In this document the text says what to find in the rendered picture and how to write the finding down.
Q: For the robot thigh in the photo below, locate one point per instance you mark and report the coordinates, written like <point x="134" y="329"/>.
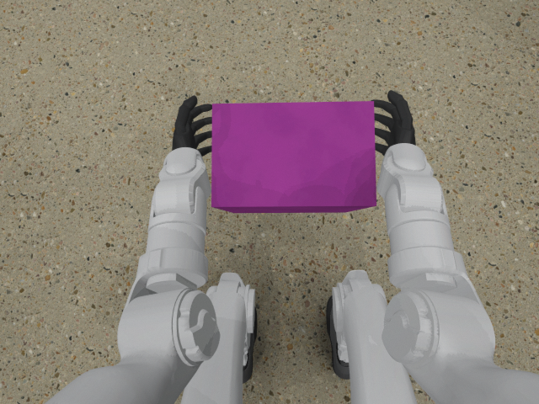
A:
<point x="219" y="380"/>
<point x="375" y="377"/>

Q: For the robot right hand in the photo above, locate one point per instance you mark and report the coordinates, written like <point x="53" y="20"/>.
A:
<point x="400" y="125"/>

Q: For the carton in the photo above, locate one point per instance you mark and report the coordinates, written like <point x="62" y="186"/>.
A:
<point x="307" y="157"/>

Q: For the robot left hand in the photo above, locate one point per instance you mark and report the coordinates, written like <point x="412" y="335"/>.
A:
<point x="184" y="133"/>

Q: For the right robot upper arm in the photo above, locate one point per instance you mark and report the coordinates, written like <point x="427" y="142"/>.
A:
<point x="446" y="343"/>

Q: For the left robot forearm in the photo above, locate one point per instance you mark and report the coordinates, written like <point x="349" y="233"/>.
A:
<point x="175" y="255"/>

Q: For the left robot upper arm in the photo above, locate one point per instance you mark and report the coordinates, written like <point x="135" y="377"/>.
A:
<point x="163" y="339"/>

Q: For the right robot forearm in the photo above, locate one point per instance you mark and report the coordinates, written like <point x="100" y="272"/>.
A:
<point x="418" y="226"/>

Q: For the left robot thigh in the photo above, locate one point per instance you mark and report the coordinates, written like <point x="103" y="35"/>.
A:
<point x="219" y="380"/>

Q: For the right robot thigh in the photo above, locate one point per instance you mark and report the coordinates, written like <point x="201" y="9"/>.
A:
<point x="375" y="377"/>

